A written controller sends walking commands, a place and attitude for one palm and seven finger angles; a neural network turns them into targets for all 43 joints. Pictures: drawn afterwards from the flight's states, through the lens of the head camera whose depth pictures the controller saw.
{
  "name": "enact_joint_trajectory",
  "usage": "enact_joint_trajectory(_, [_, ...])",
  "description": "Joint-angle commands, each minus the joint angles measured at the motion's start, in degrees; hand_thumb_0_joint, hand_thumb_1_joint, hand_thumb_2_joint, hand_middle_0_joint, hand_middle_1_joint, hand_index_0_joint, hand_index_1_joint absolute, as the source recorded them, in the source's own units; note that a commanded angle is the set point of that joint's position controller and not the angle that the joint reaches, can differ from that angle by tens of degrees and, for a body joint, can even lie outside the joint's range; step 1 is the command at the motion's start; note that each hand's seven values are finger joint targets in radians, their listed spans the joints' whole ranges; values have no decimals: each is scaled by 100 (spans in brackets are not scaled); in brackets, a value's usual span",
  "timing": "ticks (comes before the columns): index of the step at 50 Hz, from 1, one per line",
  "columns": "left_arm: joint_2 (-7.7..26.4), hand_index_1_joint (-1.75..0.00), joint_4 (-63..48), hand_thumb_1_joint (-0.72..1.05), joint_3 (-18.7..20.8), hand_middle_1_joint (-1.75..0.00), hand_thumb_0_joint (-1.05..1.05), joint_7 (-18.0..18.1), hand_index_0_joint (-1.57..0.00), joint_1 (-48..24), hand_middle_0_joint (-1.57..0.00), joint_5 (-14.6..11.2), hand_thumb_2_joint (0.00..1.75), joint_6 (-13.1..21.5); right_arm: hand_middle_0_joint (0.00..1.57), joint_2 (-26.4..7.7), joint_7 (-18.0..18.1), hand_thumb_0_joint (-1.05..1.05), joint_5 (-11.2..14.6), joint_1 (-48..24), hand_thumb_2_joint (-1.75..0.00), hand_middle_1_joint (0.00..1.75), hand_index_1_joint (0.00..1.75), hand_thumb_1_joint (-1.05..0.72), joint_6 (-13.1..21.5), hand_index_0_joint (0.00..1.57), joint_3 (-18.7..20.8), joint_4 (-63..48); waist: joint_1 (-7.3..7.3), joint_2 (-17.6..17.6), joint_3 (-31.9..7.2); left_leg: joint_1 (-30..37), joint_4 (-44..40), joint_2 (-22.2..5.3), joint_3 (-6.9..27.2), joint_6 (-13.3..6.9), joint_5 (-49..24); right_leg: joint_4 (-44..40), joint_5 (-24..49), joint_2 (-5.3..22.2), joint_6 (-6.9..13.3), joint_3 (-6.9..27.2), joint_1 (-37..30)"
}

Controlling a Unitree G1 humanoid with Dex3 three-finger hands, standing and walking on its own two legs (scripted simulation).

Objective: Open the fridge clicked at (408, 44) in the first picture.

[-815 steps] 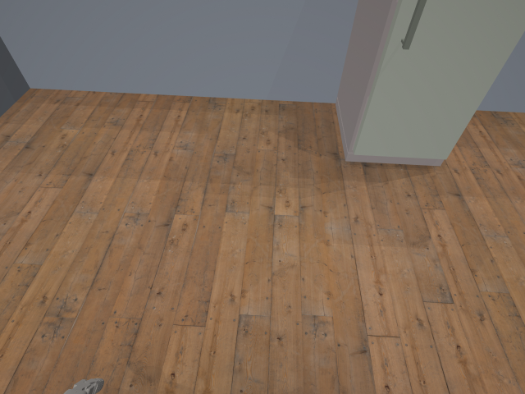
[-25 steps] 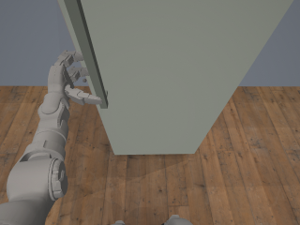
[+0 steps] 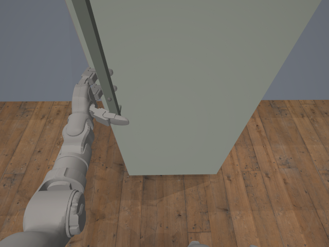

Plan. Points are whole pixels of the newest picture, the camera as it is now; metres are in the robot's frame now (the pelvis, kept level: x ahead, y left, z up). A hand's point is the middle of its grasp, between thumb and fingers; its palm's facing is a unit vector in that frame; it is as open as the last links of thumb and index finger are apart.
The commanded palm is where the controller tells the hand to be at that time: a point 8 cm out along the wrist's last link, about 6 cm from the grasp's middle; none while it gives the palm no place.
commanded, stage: slide the fingers in behind the handle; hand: left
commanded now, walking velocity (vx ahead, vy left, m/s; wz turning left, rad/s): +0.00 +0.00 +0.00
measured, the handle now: (101, 55) +0.50 +0.14 +0.18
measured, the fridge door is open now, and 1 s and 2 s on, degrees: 0 0 0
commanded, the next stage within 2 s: grip the handle and tug to test in 1.14 s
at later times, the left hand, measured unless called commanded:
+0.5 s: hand (116, 98) +0.45 +0.12 +0.10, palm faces +0.01 -1.00 -0.01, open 14.0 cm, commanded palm +0.42 +0.17 +0.10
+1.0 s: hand (117, 97) +0.46 +0.12 +0.09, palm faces +0.01 -1.00 +0.00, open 14.0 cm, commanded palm +0.43 +0.16 +0.10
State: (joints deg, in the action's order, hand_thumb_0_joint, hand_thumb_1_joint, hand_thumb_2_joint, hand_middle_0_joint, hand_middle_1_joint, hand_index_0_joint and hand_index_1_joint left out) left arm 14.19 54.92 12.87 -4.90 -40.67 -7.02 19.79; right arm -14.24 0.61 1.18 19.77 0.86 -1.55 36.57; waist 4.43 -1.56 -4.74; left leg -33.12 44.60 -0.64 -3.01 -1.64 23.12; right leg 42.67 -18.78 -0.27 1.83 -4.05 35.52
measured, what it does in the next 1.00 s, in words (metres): stands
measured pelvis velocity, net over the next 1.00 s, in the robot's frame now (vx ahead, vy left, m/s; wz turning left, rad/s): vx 0.00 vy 0.00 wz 0.00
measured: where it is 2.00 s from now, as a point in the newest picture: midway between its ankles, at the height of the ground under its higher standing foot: outside the picture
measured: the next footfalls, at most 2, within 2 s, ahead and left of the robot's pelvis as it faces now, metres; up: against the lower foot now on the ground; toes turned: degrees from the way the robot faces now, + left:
none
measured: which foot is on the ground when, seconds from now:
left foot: down 0.00-1.00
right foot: down 0.00-1.00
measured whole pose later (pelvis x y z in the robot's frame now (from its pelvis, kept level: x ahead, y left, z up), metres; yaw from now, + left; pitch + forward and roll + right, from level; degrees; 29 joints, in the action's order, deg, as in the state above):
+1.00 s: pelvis +0.00 +0.00 +0.00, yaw +0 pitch +13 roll -1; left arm 13.3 58.2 12.0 -3.2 -43.9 -6.8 21.4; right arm -14.7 0.2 0.7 21.0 1.5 -0.9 37.8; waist 4.9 -1.5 -4.6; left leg -34.8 45.0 -0.7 -2.6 -1.3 22.9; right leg 43.1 -18.8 -0.4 2.2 -4.3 37.2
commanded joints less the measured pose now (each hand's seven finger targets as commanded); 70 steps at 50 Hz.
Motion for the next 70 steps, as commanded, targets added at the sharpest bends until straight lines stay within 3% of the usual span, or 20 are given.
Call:
enact_joint_trajectory(1, [1063, -120, -1090, -50, 137, -120, 0, -18, -30, -2750, -30, -56, 30, 452, 20, -861, 80, 0, 8, 449, -90, 30, 30, -90, 189, 20, 326, -461, 132, 236, -1971, 656, -554, 104, 312, 27, -1538, -362, 1799, -112, -44, 296, -1303])
enact_joint_trajectory(4, [844, -120, -1375, -50, -10, -120, 0, -61, -30, -2555, -30, -53, 30, 518, 20, -816, 31, 0, 1, 445, -90, 30, 30, -90, 220, 20, 347, -501, 43, -162, -2364, 971, -474, 108, 312, 65, -1998, -268, 2117, -111, -11, 284, -1349])
enact_joint_trajectory(9, [909, -120, -1239, -50, 79, -120, 0, -44, -30, -2214, -30, -103, 30, 353, 20, -855, -5, 0, 21, 454, -90, 30, 30, -90, 161, 20, 364, -521, 43, 346, -2063, 568, -518, 117, 237, 22, -1782, -347, 2173, -108, -57, 301, -1528])
enact_joint_trajectory(12, [891, -120, -1426, -50, 27, -120, 0, 44, -30, -2499, -30, -46, 30, 374, 20, -818, 8, 0, 20, 414, -90, 30, 30, -90, 152, 20, 353, -527, 64, 63, -1998, 613, -529, 140, 233, 14, -1650, -375, 2045, -96, -48, 331, -1450])
enact_joint_trajectory(15, [1073, -120, -1501, -50, 164, -120, 0, 122, -30, -2541, -30, -54, 30, 449, 20, -851, 33, 0, 9, 430, -90, 30, 30, -90, 165, 20, 368, -521, 65, 329, -2050, 541, -534, 139, 240, -12, -1554, -397, 1994, -102, -60, 363, -1593])
enact_joint_trajectory(18, [1153, -120, -1390, -50, 236, -120, 0, 125, -30, -2464, -30, -19, 30, 471, 20, -819, 43, 0, 7, 410, -90, 30, 30, -90, 182, 20, 348, -470, 37, 152, -2089, 505, -539, 157, 204, 1, -1517, -399, 2041, -83, -61, 401, -1679])
enact_joint_trajectory(28, [784, -120, -1114, -50, -52, -120, 0, 32, -30, -2745, -30, -81, 30, 439, 20, -815, 30, 0, 11, 451, -90, 30, 30, -90, 233, 20, 339, -446, 140, 195, -2052, 451, -540, 170, 198, -4, -1349, -439, 1901, -78, -77, 397, -1551])
enact_joint_trajectory(31, [1026, -120, -1041, -50, 152, -120, 0, 93, -30, -2714, -30, -56, 30, 481, 20, -841, 25, 0, 4, 480, -90, 30, 30, -90, 231, 20, 355, -425, 123, 342, -2068, 356, -524, 167, 202, -19, -1356, -424, 1916, -81, -85, 421, -1622])
enact_joint_trajectory(34, [721, -120, -1068, -50, -129, -120, 0, 71, -30, -2821, -30, -23, 30, 502, 20, -805, 2, 0, 9, 443, -90, 30, 30, -90, 241, 20, 347, -441, 186, 159, -2014, 401, -510, 174, 181, -11, -1263, -448, 1826, -74, -85, 420, -1477])
enact_joint_trajectory(37, [950, -120, -887, -50, 48, -120, 0, 93, -30, -2957, -30, -34, 30, 483, 20, -850, 21, 0, 3, 499, -90, 30, 30, -90, 226, 20, 344, -404, 215, 313, -1927, 293, -513, 173, 207, -24, -1141, -465, 1681, -78, -98, 434, -1432])
enact_joint_trajectory(38, [1068, -120, -881, -50, 159, -120, 0, 97, -30, -2898, -30, -12, 30, 494, 20, -858, 28, 0, -6, 512, -90, 30, 30, -90, 227, 20, 349, -412, 132, 301, -2049, 287, -528, 173, 216, -15, -1156, -435, 1684, -73, -82, 435, -1528])
enact_joint_trajectory(41, [872, -120, -1098, -50, -17, -120, 0, 98, -30, -3023, -30, 6, 30, 578, 20, -833, 17, 0, -9, 519, -90, 30, 30, -90, 245, 20, 353, -435, 132, -85, -2243, 612, -495, 155, 278, 17, -1468, -322, 1823, -106, -32, 346, -1343])
enact_joint_trajectory(44, [846, -120, -878, -50, -8, -120, 0, 127, -30, -2963, -30, -30, 30, 544, 20, -865, 14, 0, -21, 567, -90, 30, 30, -90, 239, 20, 370, -379, 219, 397, -2084, 465, -480, 125, 278, 3, -1400, -365, 1808, -122, -74, 337, -1325])
enact_joint_trajectory(47, [736, -120, -966, -50, -126, -120, 0, 149, -30, -3060, -30, 35, 30, 563, 20, -838, 3, 0, -29, 575, -90, 30, 30, -90, 237, 20, 362, -377, 196, -10, -2183, 631, -469, 139, 287, 21, -1547, -314, 1868, -117, -47, 323, -1234])
enact_joint_trajectory(50, [833, -120, -937, -50, -34, -120, 0, 172, -30, -2992, -30, 18, 30, 563, 20, -884, 5, 0, -31, 619, -90, 30, 30, -90, 228, 20, 378, -385, 193, 278, -2185, 621, -478, 119, 338, 12, -1587, -301, 1844, -139, -39, 276, -1253])
enact_joint_trajectory(52, [723, -120, -1009, -50, -100, -120, 0, 173, -30, -3020, -30, 17, 30, 561, 20, -848, -7, 0, -32, 594, -90, 30, 30, -90, 231, 20, 373, -367, 176, 28, -2230, 721, -480, 122, 337, 40, -1672, -282, 1898, -131, -31, 270, -1203])
enact_joint_trajectory(54, [704, -120, -1073, -50, -95, -120, 0, 186, -30, -2960, -30, -2, 30, 549, 20, -862, -20, 0, -36, 607, -90, 30, 30, -90, 231, 20, 395, -367, 184, 179, -2248, 739, -464, 105, 330, 35, -1719, -297, 1929, -139, -43, 260, -1202])
enact_joint_trajectory(58, [564, -120, -1327, -50, -185, -120, 0, 209, -30, -2658, -30, 1, 30, 543, 20, -839, -60, 0, -34, 564, -90, 30, 30, -90, 230, 20, 396, -424, 101, -60, -2284, 924, -455, 87, 350, 69, -2039, -251, 2067, -149, -14, 222, -1158])
enact_joint_trajectory(62, [528, -120, -1348, -50, -193, -120, 0, 252, -30, -2483, -30, 16, 30, 489, 20, -840, -69, 0, -37, 546, -90, 30, 30, -90, 212, 20, 403, -444, 80, 113, -2237, 878, -473, 91, 335, 55, -2014, -271, 2086, -155, -19, 228, -1236])
enact_joint_trajectory(70, [402, -125, -1625, -13, -296, -125, 0, 292, -34, -2417, -34, 15, 46, 444, 20, -817, -69, 0, -39, 507, -90, 30, 30, -90, 206, 20, 407, -484, 84, 119, -2189, 942, -486, 91, 344, 54, -2170, -280, 2191, -145, -16, 205, -1289])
